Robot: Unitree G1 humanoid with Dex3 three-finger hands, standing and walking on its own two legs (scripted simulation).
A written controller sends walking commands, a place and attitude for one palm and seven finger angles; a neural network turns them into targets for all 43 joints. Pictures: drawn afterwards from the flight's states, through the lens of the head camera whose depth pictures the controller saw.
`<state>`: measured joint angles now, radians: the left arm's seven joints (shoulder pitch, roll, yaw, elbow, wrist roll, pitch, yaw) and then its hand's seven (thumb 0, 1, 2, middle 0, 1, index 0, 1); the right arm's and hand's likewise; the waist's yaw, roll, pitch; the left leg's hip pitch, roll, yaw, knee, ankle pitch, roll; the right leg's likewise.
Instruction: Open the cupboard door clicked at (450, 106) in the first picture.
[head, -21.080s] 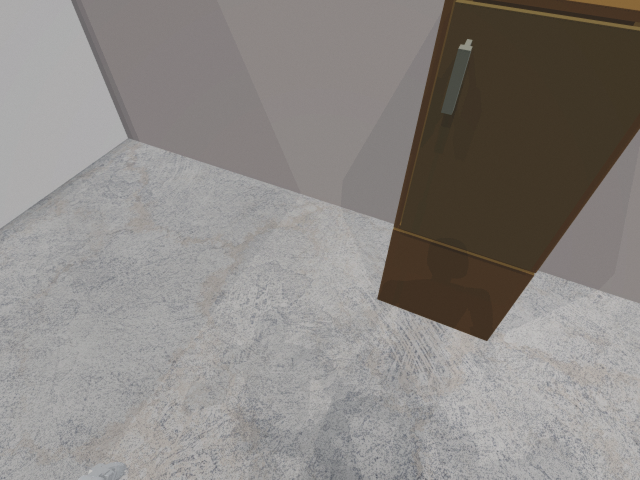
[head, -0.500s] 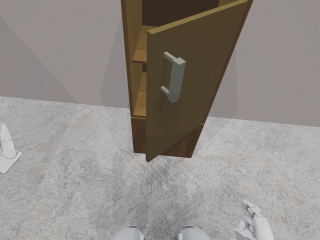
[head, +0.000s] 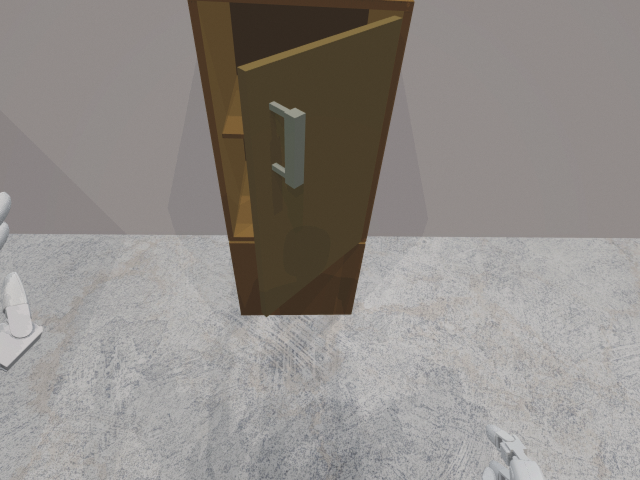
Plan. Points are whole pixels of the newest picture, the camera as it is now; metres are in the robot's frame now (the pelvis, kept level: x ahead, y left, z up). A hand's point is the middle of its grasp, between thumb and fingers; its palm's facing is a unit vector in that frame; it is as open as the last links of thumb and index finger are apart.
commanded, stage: stop stepping back and stand still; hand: left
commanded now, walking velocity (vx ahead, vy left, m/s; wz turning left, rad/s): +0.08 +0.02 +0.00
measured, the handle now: (285, 145) +0.56 +0.09 +0.14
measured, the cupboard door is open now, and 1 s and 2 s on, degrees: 44 44 44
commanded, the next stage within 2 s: let the arm hang, fingers relaxed in 0.96 s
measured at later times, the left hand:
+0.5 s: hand out of the picture +0.15 +0.26 +0.17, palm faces +0.45 -0.78 -0.43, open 7.4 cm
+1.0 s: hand out of the picture +0.12 +0.28 +0.17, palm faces +0.43 -0.78 -0.45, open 7.4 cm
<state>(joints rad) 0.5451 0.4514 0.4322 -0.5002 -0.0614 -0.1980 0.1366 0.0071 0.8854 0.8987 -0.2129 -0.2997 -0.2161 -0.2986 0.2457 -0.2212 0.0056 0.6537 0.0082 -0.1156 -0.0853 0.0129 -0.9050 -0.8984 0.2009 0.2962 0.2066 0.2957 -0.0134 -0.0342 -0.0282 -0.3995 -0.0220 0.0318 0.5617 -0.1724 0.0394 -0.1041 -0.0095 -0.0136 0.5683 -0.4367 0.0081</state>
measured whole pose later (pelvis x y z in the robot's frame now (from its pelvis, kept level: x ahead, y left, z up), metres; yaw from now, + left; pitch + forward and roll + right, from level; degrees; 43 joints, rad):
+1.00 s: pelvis -0.07 +0.01 +0.02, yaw +2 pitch -1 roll -1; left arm 0.54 0.38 0.38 -0.44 -0.03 -0.20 0.14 0.01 0.89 0.90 -0.21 -0.30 -0.21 -0.30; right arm 0.23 -0.20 0.01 0.64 -0.01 -0.16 -0.08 0.01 -0.90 -0.90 0.20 0.30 0.21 0.30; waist 0.00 0.02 0.04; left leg -0.29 0.03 0.03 0.43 -0.12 0.01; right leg -0.14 0.00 -0.05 0.40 -0.24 0.01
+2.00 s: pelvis -0.07 +0.00 +0.01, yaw +4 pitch -2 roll +0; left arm 0.24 0.17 0.02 1.12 0.01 -0.01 0.03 0.00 0.91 0.90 -0.20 -0.30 -0.20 -0.30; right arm 0.23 -0.17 -0.02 1.14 -0.02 0.02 -0.02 0.01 -0.92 -0.90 0.20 0.30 0.20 0.30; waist -0.01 0.03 0.05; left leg -0.27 0.00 0.00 0.44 -0.13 0.00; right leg -0.13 -0.02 -0.09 0.46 -0.29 -0.01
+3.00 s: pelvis -0.03 -0.02 +0.02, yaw +1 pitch -2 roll +0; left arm 0.18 0.23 0.03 1.11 0.01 0.00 0.03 0.00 0.91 0.90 -0.20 -0.30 -0.20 -0.30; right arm 0.12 -0.25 -0.02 1.11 -0.02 0.02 -0.03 0.00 -0.91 -0.90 0.20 0.30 0.20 0.30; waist 0.00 0.02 0.06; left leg -0.20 0.05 0.04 0.40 -0.17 -0.03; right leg -0.05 0.02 -0.04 0.36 -0.29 -0.03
